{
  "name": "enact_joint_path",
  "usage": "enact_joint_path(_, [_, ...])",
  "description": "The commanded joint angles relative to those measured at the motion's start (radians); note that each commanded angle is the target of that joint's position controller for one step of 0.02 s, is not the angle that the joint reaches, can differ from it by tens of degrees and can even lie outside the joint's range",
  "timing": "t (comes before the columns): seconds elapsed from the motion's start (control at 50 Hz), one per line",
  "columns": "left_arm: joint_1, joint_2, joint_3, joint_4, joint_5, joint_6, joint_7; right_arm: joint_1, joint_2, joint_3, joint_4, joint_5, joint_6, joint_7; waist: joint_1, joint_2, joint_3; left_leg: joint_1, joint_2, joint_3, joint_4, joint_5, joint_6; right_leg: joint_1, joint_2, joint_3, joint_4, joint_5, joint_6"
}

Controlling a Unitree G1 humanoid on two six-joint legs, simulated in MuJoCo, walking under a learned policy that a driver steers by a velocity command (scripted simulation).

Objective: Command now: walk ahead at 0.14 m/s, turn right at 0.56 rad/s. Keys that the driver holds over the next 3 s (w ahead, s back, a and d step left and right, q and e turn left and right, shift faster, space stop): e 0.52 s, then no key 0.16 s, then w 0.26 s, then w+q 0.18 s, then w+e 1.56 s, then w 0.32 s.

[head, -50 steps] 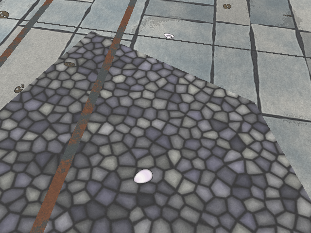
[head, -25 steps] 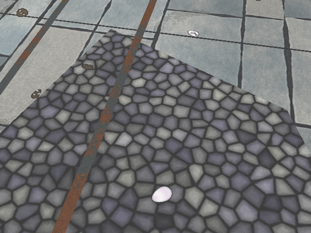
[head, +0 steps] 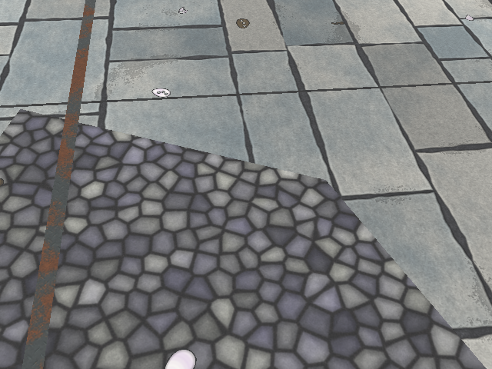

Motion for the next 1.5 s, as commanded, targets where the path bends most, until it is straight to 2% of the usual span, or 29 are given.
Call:
enact_joint_path(0.02, [-0.142, 0.013, -0.013, -0.135, 0.000, -0.012, -0.019, -0.027, -0.209, -0.064, -0.055, 0.009, 0.002, 0.001, -0.025, 0.180, 0.037, 0.034, 0.227, -0.098, -0.107, 0.220, 0.170, -0.035, -0.022, -0.051, -0.146, -0.009, 0.011])
enact_joint_path(0.16, [0.026, 0.097, 0.035, -0.114, 0.002, 0.005, -0.030, -0.057, -0.197, -0.071, -0.038, 0.064, 0.004, 0.022, 0.076, 0.133, -0.100, -0.011, 0.195, 0.034, 0.292, 0.493, 0.067, 0.398, 0.078, -0.125, -0.560, 0.133, -0.129])
enact_joint_path(0.18, [0.130, 0.191, 0.064, -0.104, 0.002, 0.004, -0.010, -0.012, -0.157, -0.055, -0.047, 0.030, -0.005, 0.024, 0.107, -0.028, -0.183, -0.236, 0.128, 0.078, 0.550, 0.215, -0.019, 0.669, -0.060, 0.078, -0.573, 0.473, -0.196])
enact_joint_path(0.2, [0.102, 0.303, 0.070, -0.138, 0.019, -0.005, 0.005, 0.012, -0.067, -0.020, -0.103, -0.034, -0.013, 0.024, 0.041, -0.280, -0.246, -0.569, -0.027, 0.027, 0.859, -0.503, -0.099, 0.834, -0.339, 0.503, -0.530, 0.803, -0.426])
enact_joint_path(0.22, [0.119, 0.225, 0.041, -0.153, 0.010, -0.018, 0.003, -0.001, -0.139, -0.035, -0.061, -0.028, -0.012, 0.032, 0.096, -0.132, -0.320, -0.555, -0.002, -0.137, 1.004, -0.545, -0.112, 0.788, -0.357, 0.458, -0.497, 1.014, -0.482])
enact_joint_path(0.24, [0.097, 0.211, 0.044, -0.129, 0.028, -0.026, -0.006, -0.059, -0.168, -0.039, -0.097, 0.019, -0.009, 0.026, 0.107, -0.159, -0.311, -0.605, -0.017, -0.157, 1.000, -0.425, -0.097, 0.717, -0.336, 0.449, -0.577, 0.655, -0.489])
enact_joint_path(0.28, [-0.031, 0.136, 0.023, -0.133, -0.010, -0.023, 0.003, -0.130, -0.198, -0.052, -0.091, 0.010, 0.009, -0.005, 0.067, -0.065, -0.132, -0.605, 0.037, -0.161, 0.854, -0.256, -0.085, 0.542, -0.204, 0.338, -0.629, 0.349, -0.353])
enact_joint_path(0.3, [-0.058, 0.127, 0.013, -0.142, -0.003, -0.019, 0.008, -0.122, -0.191, -0.053, -0.079, 0.004, 0.020, -0.009, 0.044, -0.066, -0.114, -0.523, 0.029, -0.157, 0.828, -0.218, -0.086, 0.448, -0.168, 0.298, -0.640, 0.377, -0.336])
enact_joint_path(0.42, [-0.056, 0.151, 0.023, -0.121, 0.003, -0.006, 0.040, -0.123, -0.118, -0.028, -0.077, 0.004, 0.016, 0.003, 0.032, -0.078, -0.140, -0.397, -0.038, -0.159, 0.562, -0.099, -0.104, 0.381, -0.111, 0.289, -0.622, 0.361, -0.321])
enact_joint_path(0.6, [-0.054, 0.107, 0.004, -0.113, -0.008, 0.017, 0.038, -0.119, -0.131, -0.038, -0.086, 0.014, -0.007, 0.035, 0.019, -0.107, -0.117, -0.100, -0.034, -0.164, 0.056, 0.111, -0.035, 0.352, -0.055, 0.409, -0.504, 0.223, -0.229])
enact_joint_path(0.62, [0.002, 0.059, -0.013, -0.108, 0.007, 0.014, 0.039, -0.122, -0.185, -0.047, -0.102, -0.006, -0.007, 0.030, 0.048, 0.019, -0.142, 0.005, 0.129, -0.305, 0.018, 0.233, 0.022, 0.280, 0.009, 0.335, -0.390, 0.012, -0.167])
enact_joint_path(0.64, [0.042, 0.048, -0.014, -0.116, 0.006, 0.004, 0.039, -0.165, -0.249, -0.058, -0.103, -0.031, 0.004, 0.029, 0.108, 0.278, -0.086, 0.012, 0.282, -0.503, -0.002, 0.443, 0.178, 0.126, 0.166, 0.161, -0.252, -0.307, -0.104])
enact_joint_path(0.66, [0.022, 0.127, 0.007, -0.108, 0.020, -0.005, 0.043, -0.150, -0.181, -0.045, -0.106, -0.032, 0.002, 0.031, 0.060, 0.276, -0.098, -0.027, 0.358, -0.593, -0.019, 0.427, 0.290, 0.106, 0.129, 0.135, -0.052, -0.441, -0.051])
enact_joint_path(0.68, [0.015, 0.170, 0.025, -0.093, 0.008, -0.004, 0.043, -0.156, -0.164, -0.038, -0.107, -0.020, 0.001, 0.031, 0.052, 0.214, -0.077, -0.038, 0.323, -0.538, -0.013, 0.390, 0.286, 0.088, 0.120, 0.135, 0.072, -0.405, -0.032])
enact_joint_path(0.76, [0.005, 0.055, -0.008, -0.067, 0.008, 0.007, 0.030, -0.124, -0.141, -0.026, -0.065, 0.022, 0.009, 0.022, 0.031, 0.214, -0.022, -0.006, 0.163, -0.400, -0.109, -0.215, 0.173, 0.024, 0.075, 0.033, 0.010, -0.205, 0.001])
enact_joint_path(0.86, [-0.074, 0.021, -0.029, -0.079, 0.001, -0.044, 0.007, -0.056, -0.190, -0.043, -0.047, 0.029, 0.012, 0.019, -0.015, 0.237, -0.004, -0.033, 0.163, -0.355, -0.126, -0.186, 0.187, 0.193, 0.057, -0.063, -0.312, -0.220, -0.047])
enact_joint_path(0.94, [0.045, 0.032, -0.022, -0.016, -0.005, -0.071, -0.004, -0.047, -0.185, -0.038, -0.033, 0.049, 0.016, 0.031, 0.056, 0.182, 0.005, -0.185, 0.149, -0.325, -0.067, -0.199, 0.175, 0.490, 0.081, -0.103, -0.619, -0.004, -0.118])
enact_joint_path(0.98, [0.248, 0.091, -0.005, 0.023, -0.001, -0.078, 0.015, -0.107, -0.051, 0.007, -0.058, 0.028, -0.002, 0.045, 0.152, 0.018, -0.070, -0.457, 0.029, -0.213, 0.254, -0.230, 0.064, 0.818, -0.139, 0.166, -0.687, -0.111, -0.179])
enact_joint_path(1.0, [0.286, 0.220, 0.029, 0.034, 0.012, -0.078, 0.011, -0.140, -0.045, 0.010, -0.120, 0.040, -0.022, 0.041, 0.155, -0.189, -0.039, -0.663, -0.052, -0.090, 0.470, -0.319, 0.018, 0.805, -0.344, 0.480, -0.783, -0.336, -0.311])
enact_joint_path(1.02, [0.276, 0.176, 0.021, 0.039, 0.022, -0.093, 0.009, -0.175, -0.133, -0.016, -0.126, 0.062, -0.033, 0.034, 0.171, -0.127, 0.042, -0.747, 0.002, -0.163, 0.647, -0.331, 0.014, 0.730, -0.380, 0.550, -0.822, -0.457, -0.377])
enact_joint_path(1.06, [0.203, 0.080, -0.009, 0.034, 0.018, -0.117, 0.011, -0.113, -0.152, -0.031, -0.085, 0.066, -0.034, 0.044, 0.119, -0.120, 0.093, -0.809, 0.025, -0.216, 0.740, -0.170, 0.032, 0.733, -0.289, 0.386, -0.833, -0.371, -0.307])
enact_joint_path(1.12, [0.163, 0.044, -0.020, 0.035, 0.027, -0.121, 0.014, -0.115, -0.113, -0.026, -0.068, 0.048, -0.033, 0.060, 0.100, -0.077, 0.094, -0.769, 0.030, -0.212, 0.728, 0.022, 0.012, 0.680, -0.216, 0.146, -0.849, 0.017, -0.249])
enact_joint_path(1.24, [0.231, 0.086, -0.020, 0.090, -0.001, -0.103, 0.017, -0.316, -0.032, 0.017, -0.149, 0.029, -0.055, 0.087, 0.134, -0.034, 0.131, -0.549, 0.025, -0.055, 0.349, 0.245, -0.036, 0.505, -0.148, 0.033, -0.886, 0.233, -0.274])
enact_joint_path(1.34, [0.266, 0.137, -0.004, 0.126, -0.014, -0.090, 0.022, -0.326, -0.102, -0.005, -0.166, 0.041, -0.068, 0.103, 0.081, -0.056, 0.109, -0.432, -0.012, -0.092, 0.193, 0.207, 0.014, 0.628, -0.224, 0.093, -0.797, 0.370, -0.243])
enact_joint_path(1.4, [0.250, 0.129, -0.009, 0.120, 0.005, -0.080, 0.024, -0.018, -0.197, -0.055, -0.098, 0.038, -0.060, 0.073, -0.096, -0.076, -0.127, 0.091, -0.026, -0.077, 0.199, 0.179, 0.090, 0.497, -0.137, 0.035, -0.389, 0.639, -0.175])
enact_joint_path(1.42, [0.281, 0.037, -0.035, 0.080, 0.027, -0.084, 0.023, 0.135, -0.279, -0.073, -0.078, 0.010, -0.051, 0.057, -0.120, 0.089, -0.313, 0.444, 0.212, -0.346, 0.227, 0.106, 0.160, 0.221, -0.038, -0.003, -0.040, 0.278, -0.130])
enact_joint_path(1.44, [0.409, -0.050, -0.061, 0.080, -0.002, -0.098, 0.020, 0.142, -0.290, -0.067, -0.071, -0.002, -0.051, 0.069, -0.051, 0.358, -0.486, 0.581, 0.399, -0.788, 0.048, -0.140, 0.270, 0.019, 0.081, 0.080, 0.225, -0.375, -0.099])
enact_joint_path(1.46, [0.322, 0.071, -0.028, 0.084, -0.034, -0.100, 0.017, 0.088, -0.186, -0.042, -0.075, 0.005, -0.050, 0.067, -0.070, 0.261, -0.339, 0.463, 0.355, -0.750, -0.028, -0.239, 0.228, -0.070, 0.027, 0.123, 0.315, -0.334, -0.097])
enact_joint_path(1.5, [0.192, 0.080, -0.020, 0.054, -0.031, -0.098, 0.023, -0.032, -0.133, -0.027, -0.058, 0.017, -0.051, 0.062, -0.022, 0.130, -0.099, 0.186, 0.288, -0.471, -0.065, -0.090, 0.180, -0.086, -0.057, 0.057, 0.277, -0.171, -0.101])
